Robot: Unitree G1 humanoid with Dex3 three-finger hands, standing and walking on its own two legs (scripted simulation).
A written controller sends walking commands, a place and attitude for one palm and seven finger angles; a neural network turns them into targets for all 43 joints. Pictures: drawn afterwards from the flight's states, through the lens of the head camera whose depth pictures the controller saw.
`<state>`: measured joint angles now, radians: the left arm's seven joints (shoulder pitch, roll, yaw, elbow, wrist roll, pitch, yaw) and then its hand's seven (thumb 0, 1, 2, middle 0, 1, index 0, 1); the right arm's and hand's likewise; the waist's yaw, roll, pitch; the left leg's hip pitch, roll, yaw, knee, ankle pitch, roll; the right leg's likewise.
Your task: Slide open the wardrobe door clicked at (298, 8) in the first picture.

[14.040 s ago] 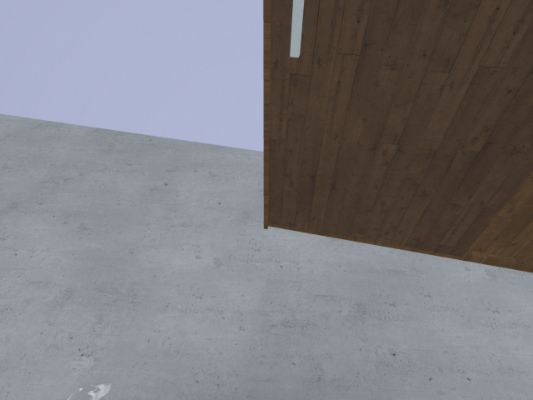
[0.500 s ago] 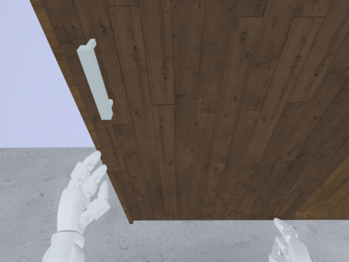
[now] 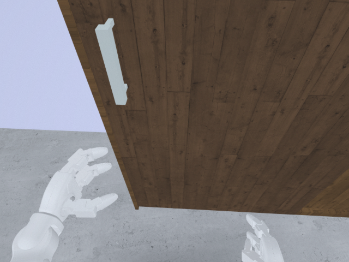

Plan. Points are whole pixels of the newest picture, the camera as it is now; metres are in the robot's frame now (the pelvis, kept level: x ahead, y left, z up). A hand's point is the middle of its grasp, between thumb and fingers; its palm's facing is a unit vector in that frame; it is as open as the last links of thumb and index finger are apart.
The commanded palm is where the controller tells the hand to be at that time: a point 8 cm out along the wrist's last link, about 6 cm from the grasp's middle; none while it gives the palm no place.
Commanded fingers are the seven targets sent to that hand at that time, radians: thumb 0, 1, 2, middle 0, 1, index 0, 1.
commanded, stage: raise the hand with hooked fingers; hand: left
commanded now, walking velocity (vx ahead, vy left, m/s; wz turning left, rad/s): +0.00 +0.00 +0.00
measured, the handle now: (116, 64) +0.48 +0.17 +0.22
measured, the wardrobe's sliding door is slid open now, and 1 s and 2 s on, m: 0.00 0.00 0.00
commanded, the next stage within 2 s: move the hooked fingers beside the handle in 1.32 s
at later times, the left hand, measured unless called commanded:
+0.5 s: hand (29, 145) +0.26 +0.27 +0.20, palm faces +0.13 -0.99 -0.09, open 13.5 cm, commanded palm +0.23 +0.30 +0.19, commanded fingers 0.00 -0.50 0.30 -0.30 -1.20 -0.30 -1.20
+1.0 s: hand (24, 118) +0.29 +0.27 +0.23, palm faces +0.05 -0.99 -0.11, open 14.0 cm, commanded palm +0.25 +0.31 +0.24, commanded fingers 0.00 -0.50 0.30 -0.30 -1.20 -0.30 -1.20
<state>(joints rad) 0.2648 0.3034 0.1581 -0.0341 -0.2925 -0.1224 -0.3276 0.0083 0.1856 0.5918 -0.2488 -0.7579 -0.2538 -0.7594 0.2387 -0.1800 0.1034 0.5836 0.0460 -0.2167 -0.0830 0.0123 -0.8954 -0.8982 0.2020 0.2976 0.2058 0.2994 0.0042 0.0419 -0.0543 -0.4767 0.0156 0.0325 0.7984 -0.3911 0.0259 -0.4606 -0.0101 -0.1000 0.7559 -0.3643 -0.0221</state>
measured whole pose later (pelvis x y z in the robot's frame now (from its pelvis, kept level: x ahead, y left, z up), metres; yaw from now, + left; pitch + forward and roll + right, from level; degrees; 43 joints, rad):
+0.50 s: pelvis +0.02 +0.00 +0.02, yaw +1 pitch -3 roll -1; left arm 0.06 0.39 0.40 -0.06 -0.35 0.04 -0.32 0.00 -0.39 0.34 -0.29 -1.13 -0.30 -1.13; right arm 0.21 -0.25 0.08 0.62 0.06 -0.32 -0.11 0.01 -0.90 -0.90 0.20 0.30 0.20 0.30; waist 0.07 0.04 -0.03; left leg -0.21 0.00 0.03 0.57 -0.31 0.03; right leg -0.19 -0.01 -0.10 0.52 -0.29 -0.01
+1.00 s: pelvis +0.01 -0.01 +0.03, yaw +1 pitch -3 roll +0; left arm -0.18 0.52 0.47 0.14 -0.33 0.27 -0.48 -0.01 -0.50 0.30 -0.30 -1.20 -0.30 -1.20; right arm 0.20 -0.30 0.09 0.63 0.09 -0.22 -0.10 0.01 -0.90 -0.90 0.20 0.30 0.20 0.30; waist 0.06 0.08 -0.02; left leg -0.18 0.01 0.03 0.49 -0.26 0.01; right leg -0.17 0.00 -0.10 0.48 -0.25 -0.03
